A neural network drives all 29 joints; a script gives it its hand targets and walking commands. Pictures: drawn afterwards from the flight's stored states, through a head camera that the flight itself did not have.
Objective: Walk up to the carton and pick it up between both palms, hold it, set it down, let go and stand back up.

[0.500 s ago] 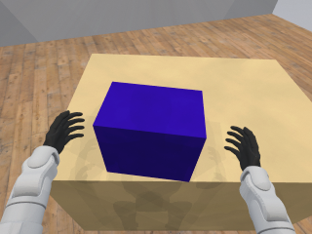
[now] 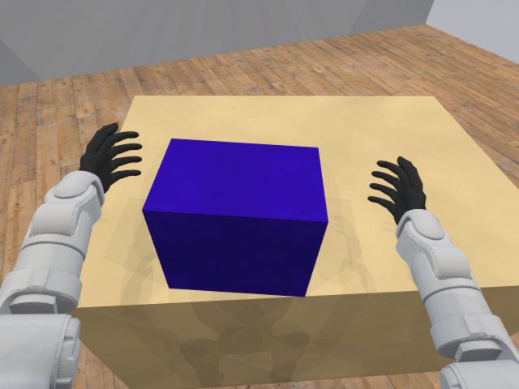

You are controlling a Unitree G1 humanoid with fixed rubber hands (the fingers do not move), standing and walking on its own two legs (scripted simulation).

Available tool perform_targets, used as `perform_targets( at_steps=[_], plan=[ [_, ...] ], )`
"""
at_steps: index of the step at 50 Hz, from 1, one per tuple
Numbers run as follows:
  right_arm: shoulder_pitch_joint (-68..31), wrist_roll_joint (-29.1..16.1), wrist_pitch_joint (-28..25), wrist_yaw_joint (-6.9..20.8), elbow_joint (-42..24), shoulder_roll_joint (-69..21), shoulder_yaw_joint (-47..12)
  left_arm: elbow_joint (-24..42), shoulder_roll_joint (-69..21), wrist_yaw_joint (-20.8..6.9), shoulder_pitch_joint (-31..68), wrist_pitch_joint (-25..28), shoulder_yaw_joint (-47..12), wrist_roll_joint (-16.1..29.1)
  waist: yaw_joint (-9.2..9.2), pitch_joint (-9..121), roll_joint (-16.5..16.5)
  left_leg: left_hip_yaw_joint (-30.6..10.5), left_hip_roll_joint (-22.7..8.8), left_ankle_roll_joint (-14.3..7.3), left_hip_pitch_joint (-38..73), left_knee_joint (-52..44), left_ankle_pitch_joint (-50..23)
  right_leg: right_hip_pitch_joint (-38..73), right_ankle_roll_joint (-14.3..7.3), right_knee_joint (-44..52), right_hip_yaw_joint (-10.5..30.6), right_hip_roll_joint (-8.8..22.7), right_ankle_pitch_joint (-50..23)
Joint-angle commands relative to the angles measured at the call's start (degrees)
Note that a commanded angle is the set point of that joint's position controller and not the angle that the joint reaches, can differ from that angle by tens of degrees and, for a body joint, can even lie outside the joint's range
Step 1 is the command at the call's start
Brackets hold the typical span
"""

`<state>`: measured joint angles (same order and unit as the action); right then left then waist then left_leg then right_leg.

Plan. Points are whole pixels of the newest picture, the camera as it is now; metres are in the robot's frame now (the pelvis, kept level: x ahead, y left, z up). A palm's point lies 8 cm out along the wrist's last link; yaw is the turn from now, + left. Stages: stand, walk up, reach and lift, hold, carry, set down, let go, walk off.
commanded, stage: reach and lift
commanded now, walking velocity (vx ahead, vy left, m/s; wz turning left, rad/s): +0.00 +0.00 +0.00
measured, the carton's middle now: (240, 220) +0.44 +0.01 +0.00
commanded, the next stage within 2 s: none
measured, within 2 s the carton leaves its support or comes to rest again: neither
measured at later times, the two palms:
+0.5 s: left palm (103, 138) +0.46 +0.22 +0.18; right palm (404, 166) +0.40 -0.24 +0.16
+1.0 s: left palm (121, 174) +0.46 +0.21 +0.11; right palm (387, 199) +0.40 -0.24 +0.08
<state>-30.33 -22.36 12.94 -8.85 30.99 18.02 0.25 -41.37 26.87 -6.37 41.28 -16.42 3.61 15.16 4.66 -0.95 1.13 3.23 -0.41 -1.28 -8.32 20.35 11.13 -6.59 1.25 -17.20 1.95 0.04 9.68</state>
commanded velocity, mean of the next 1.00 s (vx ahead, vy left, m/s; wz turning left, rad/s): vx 0.00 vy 0.00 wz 0.00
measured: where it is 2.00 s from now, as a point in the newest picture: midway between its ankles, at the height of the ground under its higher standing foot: outside the picture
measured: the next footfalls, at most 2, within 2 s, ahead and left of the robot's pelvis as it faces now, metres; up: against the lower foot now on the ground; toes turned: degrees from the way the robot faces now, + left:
none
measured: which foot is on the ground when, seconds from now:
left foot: down 0.00-1.00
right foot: down 0.00-1.00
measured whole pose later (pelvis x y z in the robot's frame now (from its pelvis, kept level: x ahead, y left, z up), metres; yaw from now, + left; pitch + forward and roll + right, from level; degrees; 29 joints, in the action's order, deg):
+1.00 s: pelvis -0.01 -0.01 -0.01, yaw +2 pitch +15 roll -1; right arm -51.9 -20.9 -4.6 -7.8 68.8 14.7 -2.8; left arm -87.1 26.3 -5.4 64.7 10.6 -12.0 21.7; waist 7.4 9.7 0.8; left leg 0.2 -1.2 -0.1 -32.2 29.3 11.9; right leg -29.7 0.2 -25.9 -1.3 -0.6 11.0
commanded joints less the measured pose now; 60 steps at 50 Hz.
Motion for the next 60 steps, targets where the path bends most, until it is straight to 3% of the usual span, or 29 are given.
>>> perform_targets(
  at_steps=[1, 7, 9, 11, 13, 14, 16, 17, 18, 19, 20, 21, 24, 28, 29, 30, 32, 33, 34, 36, 41, 43, 45, 49, 51, 57, 58, 59, 60],
  plan=[
    [-22.1, -0.2, -1.3, 0.0, -4.9, 6.7, 1.0, 3.2, 9.9, 0.0, 22.6, 2.0, 1.2, 0.6, -0.14, 21.8, -2.6, -1.0, 0.3, 0.9, 9.6, -0.4, -12.4, 0.3, -0.4, 0.4, -2.2, -1.1, -14.3],
    [-27.5, -0.4, -1.0, 0.0, 0.0, 7.6, 0.6, -0.7, 10.1, -0.1, 27.2, 2.3, -0.9, 1.1, 0.63, 26.2, -3.1, -2.0, 0.0, 1.6, 11.6, 1.2, -16.9, -1.2, -0.3, 0.0, -3.3, -1.5, -17.6],
    [-29.2, 0.1, -1.5, 0.0, 1.3, 8.9, 2.6, -1.2, 10.1, 0.0, 29.7, 2.7, -1.6, 1.4, 1.89, 26.4, -3.7, -1.9, 0.2, 2.3, 12.6, 2.2, -19.2, -2.0, -0.4, -0.5, -4.2, -1.9, -20.0],
    [-32.3, 0.1, -1.7, 0.1, 0.8, 9.3, 2.3, -2.0, 10.8, 0.2, 33.0, 3.1, -1.9, 1.6, 1.58, 28.3, -2.9, -2.0, 0.1, 2.2, 12.0, 2.7, -19.7, -1.4, -0.2, -0.2, -3.6, -2.0, -20.3],
    [-31.7, -0.6, -1.4, -0.2, 6.2, 8.7, 1.3, -6.4, 11.1, -0.2, 32.8, 3.2, -2.0, 0.8, 2.01, 26.4, -2.8, -2.2, 0.3, 1.8, 10.1, 2.5, -19.2, -1.0, 0.3, -1.0, -3.5, -1.3, -23.3],
    [-34.2, -1.7, -1.0, 0.0, 7.2, 8.7, 0.3, -8.5, 11.2, -0.3, 33.9, 3.4, -1.9, 1.0, 1.09, 25.4, -2.9, -2.2, 0.3, 1.7, 9.1, 2.0, -18.0, -1.1, 0.2, -0.9, -3.6, -1.2, -21.7],
    [-35.7, -1.8, -1.5, -0.2, 7.4, 8.7, 0.5, -9.6, 11.4, -0.2, 35.3, 4.6, -3.2, 2.3, 2.26, 27.5, -2.0, -2.4, 0.4, 1.6, 9.3, 2.2, -17.1, -1.5, 0.1, -0.9, -3.3, -0.9, -22.2],
    [-37.7, -2.1, -1.9, -0.3, 6.7, 9.0, -0.1, -9.5, 11.9, -0.2, 37.3, 5.2, -3.9, 3.4, 1.59, 29.5, -2.2, -2.2, 0.4, 1.7, 9.4, 2.2, -16.5, -1.1, 0.4, -1.6, -3.5, -1.1, -22.3],
    [-37.5, -2.0, -2.2, -0.3, 8.0, 8.5, 0.1, -9.3, 12.0, 0.1, 39.2, 5.9, -4.8, 3.5, 2.33, 31.0, -3.7, -2.8, 0.3, 1.9, 9.5, 2.7, -17.6, -2.2, 0.1, -2.3, -3.8, -1.2, -22.0],
    [-38.7, -1.5, -2.7, -0.1, 8.2, 8.8, 0.4, -10.3, 11.8, 0.4, 39.8, 6.2, -5.1, 3.7, 1.80, 32.8, -4.6, -2.8, 0.2, 2.1, 10.4, 3.5, -19.0, -3.5, -0.1, -2.1, -3.8, -1.4, -21.4],
    [-39.7, -1.3, -2.8, -0.2, 8.9, 9.3, 0.5, -12.0, 11.0, 0.3, 39.5, 6.3, -5.9, 4.3, 1.89, 31.7, -4.0, -2.8, 0.1, 2.4, 10.1, 3.6, -19.0, -4.2, -0.2, -1.3, -4.5, -1.7, -21.2],
    [-41.9, -1.0, -2.7, 0.0, 9.0, 9.6, 1.7, -13.3, 11.3, 0.4, 42.5, 6.6, -6.7, 4.8, 2.85, 32.3, -4.7, -3.0, 0.1, 2.4, 9.6, 3.9, -18.1, -5.4, -0.3, -0.9, -4.4, -1.6, -19.9],
    [-43.3, -0.3, -2.8, 0.6, 14.6, 9.7, 1.7, -17.3, 10.3, 0.8, 44.1, 7.9, -7.6, 4.6, 2.40, 32.5, -5.7, -3.4, -0.2, 2.9, 9.2, 4.2, -17.7, -8.4, -0.7, -1.6, -4.6, -1.2, -18.1],
    [-46.9, -0.5, -3.2, 0.7, 21.8, 8.2, 0.7, -26.3, 11.1, 0.1, 47.5, 11.4, -10.0, 6.2, 3.13, 30.4, -2.5, -3.5, 0.1, 1.7, 4.2, 3.1, -11.8, -8.3, 0.1, -2.5, -4.1, -0.3, -15.8],
    [-46.5, -0.5, -4.0, 0.8, 20.9, 7.8, 0.3, -26.8, 11.3, 0.3, 46.6, 12.3, -10.0, 6.1, 2.59, 31.3, -2.6, -3.8, 0.2, 1.7, 4.2, 3.2, -12.9, -7.9, 0.0, -2.7, -4.3, -0.7, -16.9],
    [-46.1, -0.4, -4.7, 1.0, 24.2, 7.3, -0.1, -29.4, 9.9, 0.4, 46.2, 13.1, -10.9, 6.3, 3.14, 31.8, -3.6, -3.7, -0.4, 2.0, 4.5, 3.9, -14.4, -8.8, -0.6, -3.1, -4.4, -0.7, -16.9],
    [-46.1, -0.3, -6.4, 1.4, 24.9, 6.5, -1.4, -31.2, 9.9, 0.0, 44.9, 15.2, -11.4, 6.1, 1.99, 34.7, -4.1, -3.4, -0.2, 2.1, 5.3, 4.9, -16.9, -9.3, -0.2, -3.2, -4.7, -0.6, -17.8],
    [-45.2, 0.1, -7.5, 1.1, 24.4, 7.2, -1.0, -32.3, 10.0, -0.2, 44.7, 16.0, -11.9, 6.2, 2.67, 33.9, -3.2, -3.7, -0.2, 2.0, 5.1, 5.3, -18.1, -9.5, 0.2, -3.8, -5.2, -0.9, -19.4],
    [-45.6, 0.4, -8.3, 1.0, 27.7, 6.7, -0.8, -33.8, 9.6, -0.2, 44.6, 17.1, -11.9, 5.6, 3.03, 32.7, -5.1, -3.6, -0.2, 2.1, 4.2, 5.5, -17.4, -10.8, -0.3, -3.4, -4.9, -0.5, -18.7],
    [-45.5, 2.2, -10.1, 0.9, 27.9, 6.6, 0.3, -34.6, 8.4, -0.6, 45.8, 19.0, -13.3, 6.2, 3.67, 33.0, -4.5, -3.2, -0.4, 2.5, 3.8, 5.3, -16.1, -12.2, -0.5, -3.0, -5.2, -0.5, -16.1],
    [-45.8, 2.9, -15.2, 1.2, 26.6, 5.7, 0.5, -33.4, 8.7, 0.3, 47.3, 24.4, -14.8, 5.6, 4.12, 39.1, -7.2, -3.7, -0.4, 3.1, 2.4, 8.3, -19.7, -14.8, -0.9, -5.2, -5.4, -0.7, -18.5],
    [-44.3, 2.8, -16.5, 1.1, 28.8, 5.3, -0.2, -35.6, 7.6, 0.5, 47.3, 25.8, -14.8, 6.6, 4.06, 39.3, -5.5, -4.0, -0.6, 3.0, 0.8, 8.6, -18.3, -15.7, -0.5, -6.1, -5.4, -0.7, -17.4],
    [-45.2, 1.9, -17.9, 1.0, 29.1, 6.1, -1.0, -38.2, 7.4, 0.7, 46.6, 26.9, -14.9, 6.7, 2.90, 41.4, -5.9, -4.0, -0.6, 3.0, 0.6, 9.7, -19.2, -17.3, -0.5, -7.2, -5.2, -0.7, -17.3],
    [-44.7, 1.1, -20.4, 1.0, 29.9, 6.0, -2.3, -40.0, 7.0, 1.3, 46.1, 29.6, -14.9, 6.8, 2.50, 43.6, -4.5, -3.3, 0.2, 3.0, -3.9, 11.4, -19.1, -16.7, 0.3, -9.0, -4.8, -0.5, -20.0],
    [-44.0, 0.6, -21.4, 1.4, 32.4, 5.9, -3.3, -41.2, 6.8, 1.5, 44.9, 30.6, -15.2, 6.2, 2.65, 44.1, -6.7, -3.5, -0.1, 3.8, -5.2, 11.7, -17.7, -18.8, 0.0, -10.1, -5.1, -0.5, -18.9],
    [-45.0, -0.1, -23.9, 1.9, 34.3, 5.5, -4.0, -42.5, 5.7, 1.3, 47.3, 33.2, -16.4, 7.6, 3.75, 46.9, -5.1, -3.5, 0.1, 3.0, -7.5, 14.1, -16.0, -23.3, 0.5, -12.6, -5.1, -0.3, -17.1],
    [-45.7, -0.4, -24.5, 1.9, 35.0, 5.8, -4.3, -43.8, 5.7, 1.4, 47.5, 33.4, -16.6, 7.3, 2.85, 46.1, -4.4, -3.5, 0.2, 3.2, -9.1, 14.6, -16.0, -23.5, 0.7, -13.5, -5.3, -0.4, -17.5],
    [-45.5, -0.5, -24.9, 1.9, 35.4, 5.2, -4.7, -45.4, 5.5, 1.4, 47.4, 33.6, -17.2, 8.0, 3.12, 45.5, -4.7, -3.6, 0.2, 2.9, -11.0, 14.9, -15.0, -23.6, 0.6, -13.7, -5.3, -0.3, -17.2],
    [-45.9, -0.7, -25.0, 2.2, 35.7, 4.7, -4.1, -43.8, 5.3, 1.4, 48.4, 34.1, -16.4, 7.7, 2.63, 46.3, -5.3, -3.5, 0.2, 3.0, -10.8, 14.7, -14.9, -24.1, 0.6, -14.0, -5.2, -0.3, -15.9]
  ],
)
